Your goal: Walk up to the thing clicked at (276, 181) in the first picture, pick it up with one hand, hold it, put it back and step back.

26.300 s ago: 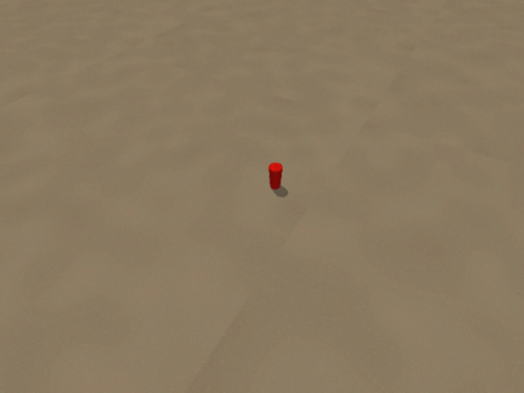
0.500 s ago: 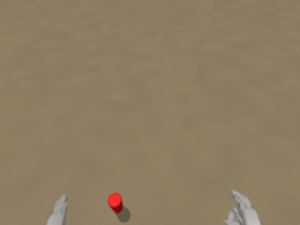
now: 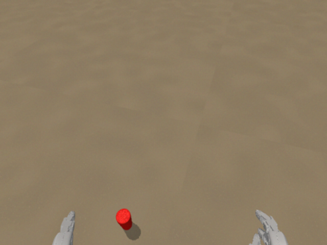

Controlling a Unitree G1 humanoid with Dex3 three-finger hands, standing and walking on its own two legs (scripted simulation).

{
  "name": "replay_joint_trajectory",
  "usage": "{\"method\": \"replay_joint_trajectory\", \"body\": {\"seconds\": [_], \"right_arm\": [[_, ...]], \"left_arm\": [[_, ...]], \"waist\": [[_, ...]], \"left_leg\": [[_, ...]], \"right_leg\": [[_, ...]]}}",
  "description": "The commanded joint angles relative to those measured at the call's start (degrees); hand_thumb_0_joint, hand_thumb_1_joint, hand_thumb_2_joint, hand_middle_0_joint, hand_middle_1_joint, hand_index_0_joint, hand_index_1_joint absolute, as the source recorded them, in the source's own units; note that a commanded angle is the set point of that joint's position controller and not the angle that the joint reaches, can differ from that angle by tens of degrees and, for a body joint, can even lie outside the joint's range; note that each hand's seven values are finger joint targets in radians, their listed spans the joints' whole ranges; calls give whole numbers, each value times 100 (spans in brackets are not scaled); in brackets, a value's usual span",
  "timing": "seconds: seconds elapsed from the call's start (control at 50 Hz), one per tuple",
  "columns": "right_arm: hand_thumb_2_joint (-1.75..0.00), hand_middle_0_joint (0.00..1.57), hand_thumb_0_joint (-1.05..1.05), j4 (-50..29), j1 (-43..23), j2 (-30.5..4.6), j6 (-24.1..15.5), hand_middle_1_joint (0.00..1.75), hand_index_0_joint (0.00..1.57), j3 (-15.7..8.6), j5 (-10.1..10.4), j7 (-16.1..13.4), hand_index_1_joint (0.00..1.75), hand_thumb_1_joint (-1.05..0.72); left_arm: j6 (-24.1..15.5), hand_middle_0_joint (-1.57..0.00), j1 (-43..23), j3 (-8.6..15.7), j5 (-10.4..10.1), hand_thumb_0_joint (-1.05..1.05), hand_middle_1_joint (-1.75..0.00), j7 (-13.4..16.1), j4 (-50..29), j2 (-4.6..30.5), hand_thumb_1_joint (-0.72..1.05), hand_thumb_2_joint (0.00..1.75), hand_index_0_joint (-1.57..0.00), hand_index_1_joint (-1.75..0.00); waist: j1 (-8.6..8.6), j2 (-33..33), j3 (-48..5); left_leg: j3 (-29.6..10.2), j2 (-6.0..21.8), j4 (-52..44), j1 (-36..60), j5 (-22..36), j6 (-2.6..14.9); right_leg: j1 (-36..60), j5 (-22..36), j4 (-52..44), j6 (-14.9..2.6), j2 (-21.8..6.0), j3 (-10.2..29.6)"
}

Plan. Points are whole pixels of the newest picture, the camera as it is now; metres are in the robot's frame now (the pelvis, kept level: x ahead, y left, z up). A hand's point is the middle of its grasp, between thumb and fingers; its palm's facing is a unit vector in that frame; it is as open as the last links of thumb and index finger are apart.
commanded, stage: home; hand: left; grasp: from the side
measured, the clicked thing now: (125, 220) +0.42 +0.22 -0.65
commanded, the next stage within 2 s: stand in 1.04 s
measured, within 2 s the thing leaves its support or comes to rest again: neither
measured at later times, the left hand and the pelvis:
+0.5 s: hand out of the picture +0.16 +0.18 -0.05, palm faces +0.11 -0.95 -0.29, open 17.5 cm; pelvis +0.00 +0.00 +0.00, yaw +0 degrees
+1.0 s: hand out of the picture +0.16 +0.18 -0.05, palm faces +0.11 -0.95 -0.29, open 17.4 cm; pelvis +0.00 +0.00 +0.00, yaw +0 degrees
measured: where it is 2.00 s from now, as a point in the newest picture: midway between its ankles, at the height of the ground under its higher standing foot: outside the picture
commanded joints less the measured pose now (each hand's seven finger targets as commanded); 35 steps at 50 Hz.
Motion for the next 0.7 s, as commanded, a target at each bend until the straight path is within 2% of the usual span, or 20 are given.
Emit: {"method": "replay_joint_trajectory", "body": {"seconds": [0.0, 0.04, 0.08, 0.12, 0.16, 0.22, 0.26, 0.36, 0.38, 0.4, 0.46, 0.52, 0.54, 0.58, 0.62, 0.64, 0.68], "right_arm": [[-90, 20, 0, -926, -463, -682, -379, 30, 20, -283, -20, -57, 30, -90], [-90, 20, 0, -905, -503, -663, -380, 30, 20, -255, -21, -55, 30, -90], [-90, 20, 0, -902, -478, -673, -403, 30, 20, -267, -28, -53, 30, -90], [-90, 20, 0, -886, -523, -666, -417, 30, 20, -256, -23, -45, 30, -90], [-90, 20, 0, -901, -508, -670, -420, 30, 20, -267, -22, -54, 30, -90], [-90, 20, 0, -890, -514, -679, -437, 30, 20, -259, -16, -49, 30, -90], [-90, 20, 0, -862, -469, -675, -446, 30, 20, -272, -36, -68, 30, -90], [-90, 20, 0, -857, -491, -678, -466, 30, 20, -270, -26, -44, 30, -90], [-90, 20, 0, -853, -462, -674, -452, 30, 20, -274, -37, -58, 30, -90], [-90, 20, 0, -864, -512, -684, -453, 30, 20, -266, -21, -43, 30, -90], [-90, 20, 0, -852, -479, -677, -458, 30, 20, -276, -38, -50, 30, -90], [-90, 20, 0, -876, -513, -650, -460, 30, 20, -254, -33, -55, 30, -90], [-90, 20, 0, -867, -502, -648, -461, 30, 20, -255, -41, -55, 30, -90], [-90, 20, 0, -864, -462, -665, -458, 30, 20, -269, -48, -61, 30, -90], [-90, 20, 0, -879, -516, -664, -467, 30, 20, -263, -43, -59, 30, -90], [-90, 20, 0, -851, -475, -663, -461, 30, 20, -269, -43, -53, 30, -90], [-90, 20, 0, -836, -463, -653, -457, 30, 20, -265, -52, -59, 30, -90]], "left_arm": [[-323, -5, -209, 318, 63, 0, -5, 32, -1049, 571, -57, 4, -5, -5], [-339, -5, -285, 355, 55, 0, -5, 31, -1091, 614, -59, 3, -4, -5], [-336, -5, -182, 276, 64, 0, -5, 16, -1075, 555, -57, 5, -5, -5], [-344, -5, -275, 291, 57, 0, -5, 11, -1061, 561, -57, 4, -5, -5], [-338, -5, -169, 322, 65, 0, -6, 22, -1012, 573, -56, 5, -5, -5], [-352, -5, -248, 281, 50, 0, -6, 5, -1058, 546, -56, 5, -5, -5], [-355, -5, -256, 316, 65, 0, -5, 11, -1072, 575, -57, 5, -5, -5], [-366, -5, -237, 302, 61, 0, -5, 6, -1043, 528, -57, 5, -5, -5], [-373, -5, -182, 278, 68, 0, -5, 4, -1017, 517, -56, 5, -5, -5], [-373, -4, -271, 294, 49, 0, -5, 5, -1031, 540, -60, 3, -4, -5], [-381, -5, -300, 308, 63, 0, -5, 8, -1092, 567, -57, 4, -5, -5], [-380, -5, -254, 295, 53, 0, -5, -1, -1048, 547, -58, 4, -5, -5], [-383, -5, -241, 370, 55, 0, -6, 4, -1021, 584, -56, 5, -5, -6], [-377, -5, -189, 331, 66, 0, -5, -8, -1008, 575, -57, 5, -5, -5], [-381, -5, -254, 281, 65, 0, -6, -3, -1037, 522, -54, 6, -5, -6], [-395, -5, -293, 342, 62, 0, -5, -5, -1070, 575, -56, 5, -5, -5], [-390, -5, -173, 305, 70, 0, -6, 0, -1013, 539, -55, 5, -5, -6]], "waist": [[14, -188, -464], [36, -111, -273], [23, -108, -454], [13, -35, -282], [43, -111, -448], [17, -175, -317], [2, -72, -493], [49, -22, -383], [27, -48, -511], [46, -112, -302], [40, 23, -484], [46, -142, -370], [51, -184, -471], [16, -185, -473], [27, -138, -415], [32, -103, -405], [47, -61, -451]], "left_leg": [[171, -258, -895, 414, 735, 175], [199, -282, -921, 319, 460, 177], [166, -265, -936, 400, 572, 173], [144, -255, -1010, 355, 386, 161], [142, -252, -982, 402, 530, 166], [169, -253, -973, 403, 488, 174], [167, -255, -916, 449, 625, 169], [156, -234, -987, 442, 588, 144], [149, -237, -953, 486, 709, 145], [150, -244, -992, 382, 569, 153], [140, -239, -978, 485, 700, 140], [202, -266, -893, 407, 715, 171], [200, -263, -868, 433, 776, 179], [216, -270, -851, 456, 781, 188], [206, -270, -918, 407, 557, 177], [189, -262, -935, 413, 554, 176], [179, -255, -933, 457, 713, 164]], "right_leg": [[184, 735, -953, -15, 166, -9], [133, 458, -1060, -14, 134, 17], [179, 544, -984, -31, 151, 8], [87, 368, -994, -40, 166, -29], [171, 491, -961, -40, 165, -28], [112, 459, -1008, -33, 152, -10], [159, 608, -969, -26, 158, 4], [128, 537, -917, -55, 176, -27], [175, 655, -902, -49, 179, -24], [121, 522, -948, -50, 167, -34], [154, 638, -905, -52, 183, -38], [184, 699, -1003, -21, 137, 14], [255, 771, -994, -14, 131, 24], [214, 789, -984, -5, 132, 41], [160, 560, -1008, -26, 133, 31], [146, 536, -987, -32, 144, 14], [207, 682, -944, -41, 152, -6]]}}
